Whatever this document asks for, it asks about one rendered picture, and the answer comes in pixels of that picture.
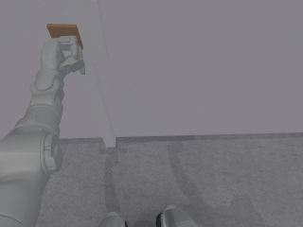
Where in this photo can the robot left thigh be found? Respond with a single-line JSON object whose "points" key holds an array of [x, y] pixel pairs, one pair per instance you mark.
{"points": [[113, 221]]}

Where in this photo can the left robot hand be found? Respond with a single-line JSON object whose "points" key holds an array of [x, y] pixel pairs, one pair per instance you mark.
{"points": [[53, 58]]}

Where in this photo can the left robot upper arm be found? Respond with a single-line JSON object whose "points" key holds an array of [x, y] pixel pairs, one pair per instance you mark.
{"points": [[27, 160]]}

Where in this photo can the panel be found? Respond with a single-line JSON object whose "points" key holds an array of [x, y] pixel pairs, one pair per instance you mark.
{"points": [[86, 14]]}

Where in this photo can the robot left forearm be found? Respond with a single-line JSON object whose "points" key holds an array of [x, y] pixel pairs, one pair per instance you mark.
{"points": [[44, 112]]}

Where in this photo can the robot right shin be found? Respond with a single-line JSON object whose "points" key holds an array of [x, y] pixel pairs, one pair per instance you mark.
{"points": [[170, 207]]}

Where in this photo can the button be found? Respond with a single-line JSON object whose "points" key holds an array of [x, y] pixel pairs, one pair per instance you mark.
{"points": [[59, 30]]}

